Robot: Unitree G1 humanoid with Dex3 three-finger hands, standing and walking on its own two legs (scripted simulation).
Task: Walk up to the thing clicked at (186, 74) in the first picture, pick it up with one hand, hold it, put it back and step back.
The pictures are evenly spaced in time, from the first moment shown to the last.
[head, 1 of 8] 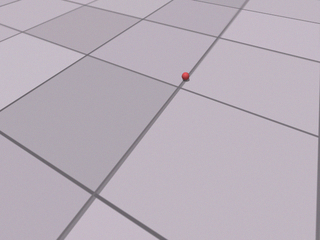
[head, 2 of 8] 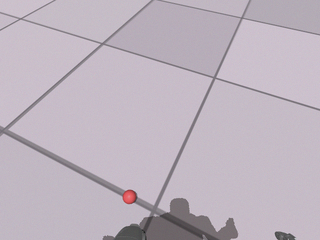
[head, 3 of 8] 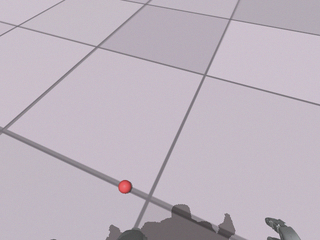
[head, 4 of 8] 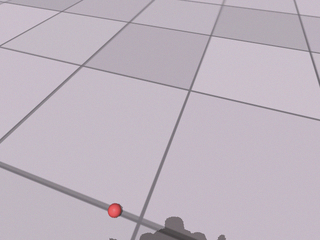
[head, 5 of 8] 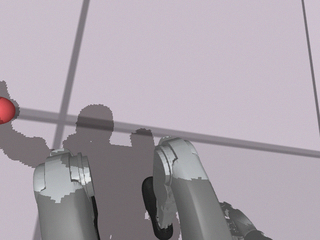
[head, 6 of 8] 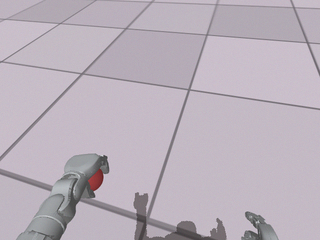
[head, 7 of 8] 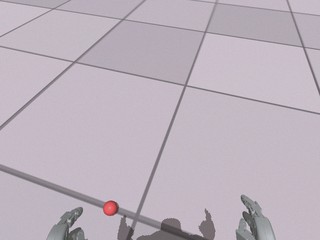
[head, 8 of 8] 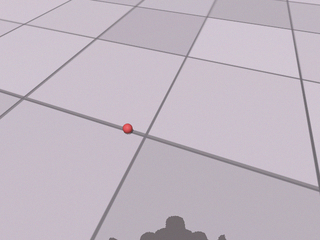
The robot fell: no
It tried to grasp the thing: yes
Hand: left
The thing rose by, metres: 0.69
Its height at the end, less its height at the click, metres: +0.00
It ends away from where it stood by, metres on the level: 0.01
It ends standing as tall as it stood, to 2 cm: yes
